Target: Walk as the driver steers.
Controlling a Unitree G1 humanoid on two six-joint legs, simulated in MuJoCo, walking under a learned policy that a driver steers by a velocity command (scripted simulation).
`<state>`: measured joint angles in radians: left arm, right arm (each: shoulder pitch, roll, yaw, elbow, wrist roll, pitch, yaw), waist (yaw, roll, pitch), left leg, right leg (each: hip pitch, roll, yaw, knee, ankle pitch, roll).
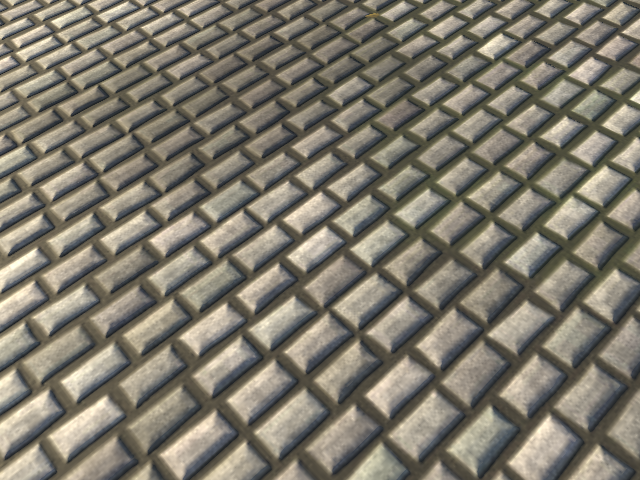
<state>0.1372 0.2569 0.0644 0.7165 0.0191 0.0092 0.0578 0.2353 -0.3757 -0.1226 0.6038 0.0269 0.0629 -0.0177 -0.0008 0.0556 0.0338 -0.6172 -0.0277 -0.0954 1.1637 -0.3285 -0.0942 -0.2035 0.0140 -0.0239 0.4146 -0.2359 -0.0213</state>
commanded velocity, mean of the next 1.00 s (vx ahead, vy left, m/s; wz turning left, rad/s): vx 0.00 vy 0.00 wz -0.16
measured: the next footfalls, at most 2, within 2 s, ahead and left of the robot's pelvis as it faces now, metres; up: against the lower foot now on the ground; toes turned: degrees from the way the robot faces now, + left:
left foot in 0.24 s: +0.05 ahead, +0.17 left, +0.00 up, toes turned +17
right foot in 0.74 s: +0.07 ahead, -0.07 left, +0.00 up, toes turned -7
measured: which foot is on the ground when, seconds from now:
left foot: up 0.00-0.22, down 0.24-0.74, up 0.76-1.00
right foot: down 0.00-0.26, up 0.28-0.72, down 0.74-1.00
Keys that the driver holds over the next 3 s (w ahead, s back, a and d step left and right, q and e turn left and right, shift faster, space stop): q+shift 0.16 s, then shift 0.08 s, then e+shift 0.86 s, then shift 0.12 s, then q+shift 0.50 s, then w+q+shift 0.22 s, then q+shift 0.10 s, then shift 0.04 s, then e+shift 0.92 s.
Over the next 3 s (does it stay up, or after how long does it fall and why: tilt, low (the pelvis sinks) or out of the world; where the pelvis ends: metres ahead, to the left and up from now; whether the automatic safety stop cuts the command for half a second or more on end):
stays up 0.51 0.25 0.00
